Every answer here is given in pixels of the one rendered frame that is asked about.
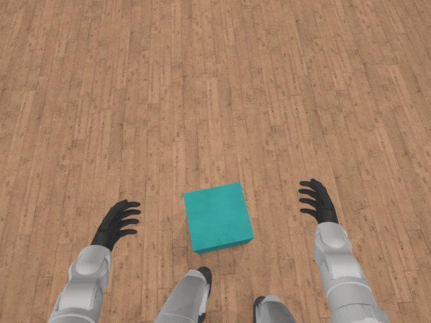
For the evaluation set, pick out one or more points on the right robot forearm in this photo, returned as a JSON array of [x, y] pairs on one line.
[[346, 287]]

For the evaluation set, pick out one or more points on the robot right shin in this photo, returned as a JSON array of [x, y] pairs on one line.
[[271, 298]]

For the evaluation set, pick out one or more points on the carton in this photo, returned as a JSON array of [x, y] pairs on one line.
[[217, 218]]

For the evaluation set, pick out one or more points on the robot right hand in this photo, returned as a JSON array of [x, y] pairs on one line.
[[325, 211]]

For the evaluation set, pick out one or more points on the left robot thigh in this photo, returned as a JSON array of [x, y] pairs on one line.
[[187, 301]]

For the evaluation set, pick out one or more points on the left robot forearm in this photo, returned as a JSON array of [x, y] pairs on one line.
[[81, 299]]

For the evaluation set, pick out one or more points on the robot left hand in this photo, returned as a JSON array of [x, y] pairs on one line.
[[109, 231]]

